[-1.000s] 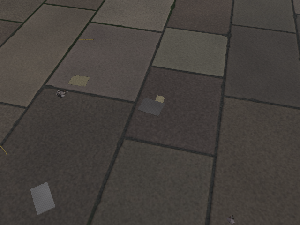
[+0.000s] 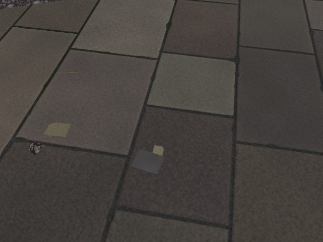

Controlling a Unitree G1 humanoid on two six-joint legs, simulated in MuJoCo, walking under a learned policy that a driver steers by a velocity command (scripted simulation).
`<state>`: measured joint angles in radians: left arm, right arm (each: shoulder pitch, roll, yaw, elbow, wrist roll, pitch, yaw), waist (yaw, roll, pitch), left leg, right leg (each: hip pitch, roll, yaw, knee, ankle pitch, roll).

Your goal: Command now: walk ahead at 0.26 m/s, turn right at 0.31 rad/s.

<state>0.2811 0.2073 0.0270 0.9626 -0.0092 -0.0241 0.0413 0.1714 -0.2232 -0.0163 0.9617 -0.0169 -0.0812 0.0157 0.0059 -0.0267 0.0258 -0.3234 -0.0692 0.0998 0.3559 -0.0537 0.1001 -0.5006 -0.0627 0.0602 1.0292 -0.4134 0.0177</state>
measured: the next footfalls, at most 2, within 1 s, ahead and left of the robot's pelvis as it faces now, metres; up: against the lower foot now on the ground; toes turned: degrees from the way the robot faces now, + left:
right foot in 0.30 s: +0.08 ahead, -0.17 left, +0.00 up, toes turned -11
left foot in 0.76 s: +0.48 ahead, -0.05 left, +0.00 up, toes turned -26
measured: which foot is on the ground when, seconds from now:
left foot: down 0.00-0.28, up 0.30-0.74, down 0.76-1.00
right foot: up 0.00-0.28, down 0.30-0.78, up 0.80-1.00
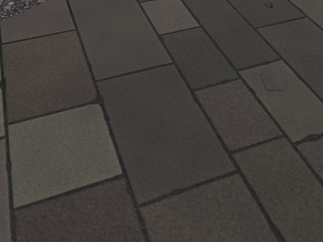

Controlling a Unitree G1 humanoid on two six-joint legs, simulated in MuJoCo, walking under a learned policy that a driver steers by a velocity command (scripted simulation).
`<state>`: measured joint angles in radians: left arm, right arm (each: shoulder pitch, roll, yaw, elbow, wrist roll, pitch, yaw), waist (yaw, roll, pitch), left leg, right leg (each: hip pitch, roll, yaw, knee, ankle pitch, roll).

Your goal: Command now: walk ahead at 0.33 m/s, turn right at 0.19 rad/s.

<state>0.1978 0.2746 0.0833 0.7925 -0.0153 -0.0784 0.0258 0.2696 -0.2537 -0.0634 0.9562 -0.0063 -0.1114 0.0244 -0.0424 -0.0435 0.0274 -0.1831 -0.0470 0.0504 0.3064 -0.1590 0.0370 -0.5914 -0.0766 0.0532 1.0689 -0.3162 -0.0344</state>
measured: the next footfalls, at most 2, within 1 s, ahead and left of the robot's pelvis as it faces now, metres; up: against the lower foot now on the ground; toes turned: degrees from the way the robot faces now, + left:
right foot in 0.20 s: +0.26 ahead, -0.13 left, +0.00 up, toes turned -1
left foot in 0.62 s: +0.16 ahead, +0.09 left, +0.00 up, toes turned +11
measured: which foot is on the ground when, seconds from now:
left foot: down 0.00-0.22, up 0.24-0.60, down 0.62-1.00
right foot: up 0.00-0.18, down 0.20-0.62, up 0.64-1.00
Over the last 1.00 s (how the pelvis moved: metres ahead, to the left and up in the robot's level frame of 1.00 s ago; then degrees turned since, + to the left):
0.39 -0.13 0.01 -28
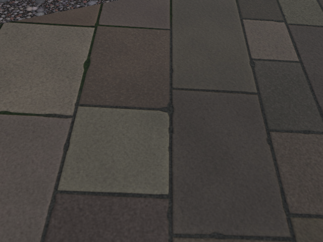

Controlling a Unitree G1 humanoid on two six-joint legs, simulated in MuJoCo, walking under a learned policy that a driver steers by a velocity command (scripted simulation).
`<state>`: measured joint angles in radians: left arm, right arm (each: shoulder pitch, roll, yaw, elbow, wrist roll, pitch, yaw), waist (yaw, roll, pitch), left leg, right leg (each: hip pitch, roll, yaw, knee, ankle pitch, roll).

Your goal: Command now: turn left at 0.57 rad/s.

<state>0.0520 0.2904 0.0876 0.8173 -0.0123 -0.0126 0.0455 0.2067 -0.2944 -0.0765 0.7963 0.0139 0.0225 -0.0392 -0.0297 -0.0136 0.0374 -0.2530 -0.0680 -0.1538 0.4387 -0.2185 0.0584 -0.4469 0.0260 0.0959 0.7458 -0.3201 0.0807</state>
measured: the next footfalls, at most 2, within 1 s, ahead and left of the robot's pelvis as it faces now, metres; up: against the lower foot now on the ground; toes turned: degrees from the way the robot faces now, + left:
right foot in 0.12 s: +0.07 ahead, -0.14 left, +0.00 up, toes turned +10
left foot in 0.50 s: +0.01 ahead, +0.11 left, +0.00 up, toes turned +9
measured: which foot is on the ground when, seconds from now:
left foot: down 0.00-0.12, up 0.14-0.48, down 0.50-0.96, up 0.98-1.00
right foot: up 0.00-0.10, down 0.12-0.50, up 0.52-0.92, down 0.94-1.00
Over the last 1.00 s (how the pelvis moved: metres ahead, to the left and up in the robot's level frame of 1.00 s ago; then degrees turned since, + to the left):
0.15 0.00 0.00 21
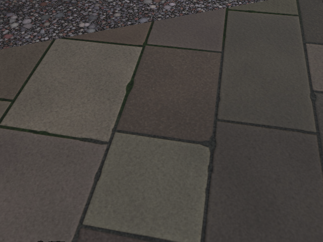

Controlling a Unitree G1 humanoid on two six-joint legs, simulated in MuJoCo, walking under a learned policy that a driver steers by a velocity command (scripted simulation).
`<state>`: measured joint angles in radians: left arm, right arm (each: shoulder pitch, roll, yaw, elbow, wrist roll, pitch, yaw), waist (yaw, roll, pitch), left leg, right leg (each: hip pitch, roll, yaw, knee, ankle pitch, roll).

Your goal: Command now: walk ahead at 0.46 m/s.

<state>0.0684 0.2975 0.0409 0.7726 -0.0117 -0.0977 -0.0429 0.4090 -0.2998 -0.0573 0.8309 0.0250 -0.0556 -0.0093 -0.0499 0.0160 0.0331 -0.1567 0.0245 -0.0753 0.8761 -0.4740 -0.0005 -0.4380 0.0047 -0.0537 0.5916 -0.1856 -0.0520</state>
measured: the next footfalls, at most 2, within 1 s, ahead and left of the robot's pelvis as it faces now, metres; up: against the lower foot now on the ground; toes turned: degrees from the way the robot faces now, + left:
left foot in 0.48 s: +0.45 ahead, +0.13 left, +0.00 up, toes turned -2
right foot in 1.00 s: +0.68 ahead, -0.18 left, +0.00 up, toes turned -22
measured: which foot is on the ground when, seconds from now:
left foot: up 0.00-0.46, down 0.48-0.98, up 1.00-1.00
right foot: down 0.00-0.48, up 0.50-0.98, down 1.00-1.00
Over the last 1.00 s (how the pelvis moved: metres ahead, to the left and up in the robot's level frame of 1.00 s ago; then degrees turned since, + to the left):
0.20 -0.03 -0.02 11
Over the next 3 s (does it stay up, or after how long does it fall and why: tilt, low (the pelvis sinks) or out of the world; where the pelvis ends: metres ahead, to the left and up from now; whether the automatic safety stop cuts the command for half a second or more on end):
stays up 0.96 -0.07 0.00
